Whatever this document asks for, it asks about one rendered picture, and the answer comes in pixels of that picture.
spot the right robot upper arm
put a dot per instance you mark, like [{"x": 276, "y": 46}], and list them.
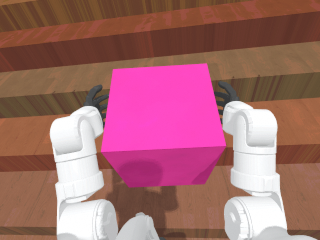
[{"x": 256, "y": 218}]

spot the left robot thigh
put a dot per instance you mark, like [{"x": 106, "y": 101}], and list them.
[{"x": 137, "y": 228}]

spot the robot left forearm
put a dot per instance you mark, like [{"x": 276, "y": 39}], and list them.
[{"x": 73, "y": 142}]

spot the left robot upper arm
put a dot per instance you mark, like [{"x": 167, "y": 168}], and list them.
[{"x": 90, "y": 220}]

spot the right robot hand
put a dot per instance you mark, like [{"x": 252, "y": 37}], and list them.
[{"x": 228, "y": 97}]

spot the carton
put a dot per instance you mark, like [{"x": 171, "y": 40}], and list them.
[{"x": 162, "y": 125}]

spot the robot right forearm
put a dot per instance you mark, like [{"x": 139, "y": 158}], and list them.
[{"x": 254, "y": 134}]

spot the left robot hand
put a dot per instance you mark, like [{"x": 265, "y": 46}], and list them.
[{"x": 90, "y": 101}]

